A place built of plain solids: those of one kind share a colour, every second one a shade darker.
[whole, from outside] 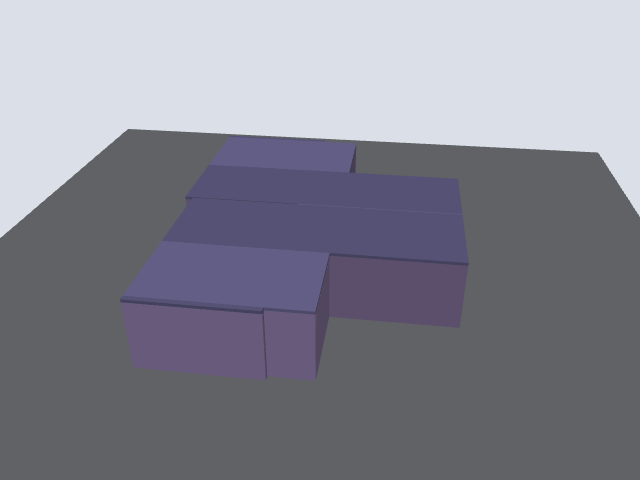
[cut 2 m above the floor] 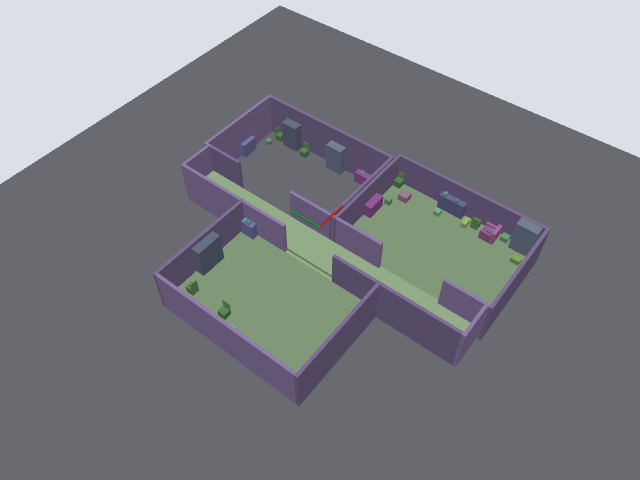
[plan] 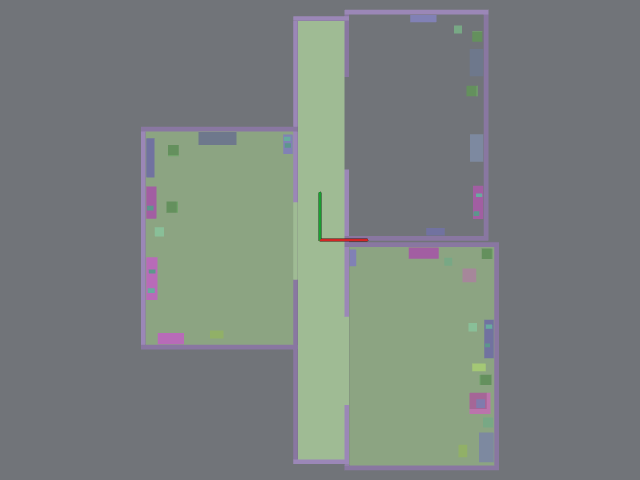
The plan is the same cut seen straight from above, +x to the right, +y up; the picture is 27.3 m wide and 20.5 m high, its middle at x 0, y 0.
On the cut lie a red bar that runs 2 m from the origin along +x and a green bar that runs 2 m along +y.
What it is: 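A storey of a split-level house; a hall and three lower rooms open beside it; the rooms' floors lie 0.92 m, 0.182 m and not at all below the hall's; a bare drop, one riser, a flush line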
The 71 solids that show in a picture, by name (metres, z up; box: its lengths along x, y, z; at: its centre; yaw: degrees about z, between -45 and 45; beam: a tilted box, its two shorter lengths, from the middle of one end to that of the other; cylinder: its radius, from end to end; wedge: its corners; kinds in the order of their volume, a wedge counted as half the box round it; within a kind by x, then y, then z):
{
 "floor_1": {"box": [6.3, 9.11, 0.79], "at": [-4.29, 0.08, 0.34]},
 "floor_2": {"box": [0.2, 3.31, 0.79], "at": [-1.04, -0.04, 0.34]},
 "floor_3": {"box": [1.99, 18.73, 0.97], "at": [0.05, -0.01, 0.44]},
 "floor_4": {"box": [0.2, 3.77, 0.97], "at": [1.14, -5.16, 0.44]},
 "floor_5": {"box": [6.2, 9.33, 0.97], "at": [4.34, -4.96, 0.44]},
 "wall_1": {"box": [0.2, 9.11, 3.68], "at": [-7.55, 0.08, 1.79]},
 "wall_2": {"box": [6.7, 0.2, 3.68], "at": [-4.29, -4.58, 1.79]},
 "wall_3": {"box": [6.7, 0.2, 3.68], "at": [-4.29, 4.73, 1.79]},
 "wall_4": {"box": [0.2, 4.7, 3.68], "at": [-1.04, -7.02, 1.79]},
 "wall_5": {"box": [0.2, 2.78, 3.68], "at": [-1.04, -3.09, 1.79]},
 "wall_6": {"box": [0.2, 3.02, 3.68], "at": [-1.04, 3.12, 1.79]},
 "wall_7": {"box": [0.2, 4.52, 3.68], "at": [-1.04, 7.1, 1.79]},
 "wall_8": {"box": [2.39, 0.2, 3.68], "at": [0.05, -9.47, 1.79]},
 "wall_9": {"box": [2.39, 0.2, 3.68], "at": [0.05, 9.46, 1.79]},
 "wall_10": {"box": [0.2, 0.06, 3.68], "at": [1.14, -9.6, 1.79]},
 "wall_11": {"box": [0.2, 2.32, 3.68], "at": [1.14, -8.21, 1.79]},
 "wall_12": {"box": [0.2, 2.98, 3.68], "at": [1.14, -1.79, 1.79]},
 "wall_13": {"box": [0.2, 2.84, 3.68], "at": [1.14, 1.59, 1.79]},
 "wall_14": {"box": [0.2, 2.39, 3.68], "at": [1.14, 8.16, 1.79]},
 "wall_15": {"box": [6.15, 0.2, 3.68], "at": [4.12, 0.07, 1.79]},
 "wall_16": {"box": [6.15, 0.2, 3.68], "at": [4.12, 9.73, 1.79]},
 "wall_17": {"box": [6.6, 0.2, 3.68], "at": [4.34, -9.73, 1.79]},
 "wall_18": {"box": [6.6, 0.2, 3.68], "at": [4.34, -0.2, 1.79]},
 "wall_19": {"box": [0.2, 9.46, 3.68], "at": [7.1, 4.9, 1.79]},
 "wall_20": {"box": [0.2, 9.33, 3.68], "at": [7.54, -4.96, 1.79]},
 "roof_1": {"box": [8.89, 0.07, 0.16], "at": [-3.2, -0.06, 3.71]},
 "roof_2": {"box": [14.84, 4.86, 0.16], "at": [-0.23, 2.4, 3.71]},
 "roof_3": {"box": [15.29, 4.58, 0.16], "at": [0.0, -2.39, 3.71]},
 "roof_4": {"box": [8.34, 4.72, 0.16], "at": [3.03, 7.2, 3.71]},
 "roof_5": {"box": [8.79, 4.9, 0.16], "at": [3.25, -7.12, 3.71]},
 "roof_6": {"box": [6.15, 0.27, 0.16], "at": [4.12, 9.7, 3.71]},
 "roof_7": {"box": [6.6, 0.26, 0.16], "at": [4.34, -9.7, 3.71]},
 "wardrobe_1": {"box": [1.62, 0.56, 1.93], "at": [-4.38, 4.33, 1.71]},
 "wardrobe_2": {"box": [0.57, 1.18, 2.02], "at": [6.69, 3.93, 0.96]},
 "wardrobe_3": {"box": [0.58, 1.17, 1.99], "at": [6.69, 7.58, 0.94]},
 "wardrobe_4": {"box": [0.63, 1.27, 2.18], "at": [7.11, -8.85, 2.01]},
 "sideboard_1": {"box": [0.45, 1.38, 0.9], "at": [-7.2, 1.6, 1.19]},
 "sideboard_2": {"box": [0.49, 1.82, 0.85], "at": [-7.18, -1.65, 1.16]},
 "sideboard_3": {"box": [1.13, 0.49, 0.7], "at": [-6.37, -4.21, 1.09]},
 "sideboard_4": {"box": [1.28, 0.48, 0.85], "at": [4.43, -0.56, 1.34]},
 "sideboard_5": {"box": [0.44, 1.43, 0.81], "at": [6.75, 1.61, 0.36]},
 "case_1": {"box": [0.36, 1.67, 0.98], "at": [-7.25, 3.51, 1.23]},
 "case_2": {"box": [0.41, 0.84, 1.01], "at": [-1.37, 4.09, 1.25]},
 "case_3": {"box": [0.29, 0.72, 0.91], "at": [1.41, -0.76, 1.38]},
 "case_4": {"box": [1.11, 0.32, 1.08], "at": [4.42, 9.45, 0.49]},
 "case_5": {"box": [0.79, 0.32, 1.08], "at": [4.93, 0.35, 0.49]},
 "case_6": {"box": [0.41, 1.64, 1.04], "at": [7.22, -4.23, 1.44]},
 "chair_1": {"box": [0.44, 0.48, 0.41], "at": [-6.33, 1.4, 0.95]},
 "chair_2": {"box": [0.46, 0.06, 0.94], "at": [-6.26, 3.6, 1.21]},
 "chair_3": {"box": [0.46, 0.43, 0.41], "at": [-6.26, 3.84, 0.95]},
 "chair_4": {"box": [0.048, 0.48, 0.93], "at": [-6.09, 1.4, 1.21]},
 "chair_5": {"box": [0.44, 0.45, 0.48], "at": [6.47, 6.37, 0.19]},
 "chair_6": {"box": [0.43, 0.41, 0.48], "at": [6.71, 8.68, 0.19]},
 "chair_7": {"box": [0.05, 0.44, 0.81], "at": [6.83, -5.97, 1.33]},
 "chair_8": {"box": [0.47, 0.44, 0.42], "at": [7.09, -5.97, 1.13]},
 "chair_9": {"box": [0.43, 0.45, 0.45], "at": [7.12, -0.59, 1.15]},
 "chair_10": {"box": [0.044, 0.45, 0.9], "at": [7.36, -0.59, 1.37]},
 "armchair_1": {"box": [0.16, 0.69, 0.6], "at": [6.46, -6.87, 1.22]},
 "armchair_2": {"box": [0.9, 0.22, 0.85], "at": [6.83, -7.32, 1.35]},
 "armchair_3": {"box": [0.57, 0.69, 0.45], "at": [6.83, -6.87, 1.15]},
 "armchair_4": {"box": [0.16, 0.69, 0.6], "at": [7.2, -6.87, 1.22]},
 "basket_1": {"box": [0.4, 0.4, 0.37], "at": [-6.86, 0.35, 0.92]},
 "basket_2": {"box": [0.35, 0.35, 0.39], "at": [5.48, -0.93, 1.12]},
 "basket_3": {"box": [0.35, 0.35, 0.37], "at": [5.89, 8.99, 0.14]},
 "basket_4": {"box": [0.37, 0.36, 0.33], "at": [6.52, -3.73, 1.08]},
 "basket_5": {"box": [0.44, 0.44, 0.33], "at": [7.18, -7.79, 1.08]},
 "toybox_1": {"box": [0.58, 0.34, 0.3], "at": [-4.41, -4.04, 0.89]},
 "toybox_2": {"box": [0.38, 0.53, 0.33], "at": [6.11, -9.01, 1.09]},
 "toybox_3": {"box": [0.59, 0.33, 0.35], "at": [6.79, -5.44, 1.1]},
 "pouf_1": {"box": [0.59, 0.59, 0.42], "at": [6.38, -1.51, 1.13]},
 "cushion_1": {"box": [0.38, 0.38, 0.1], "at": [6.86, -6.99, 1.43]}
}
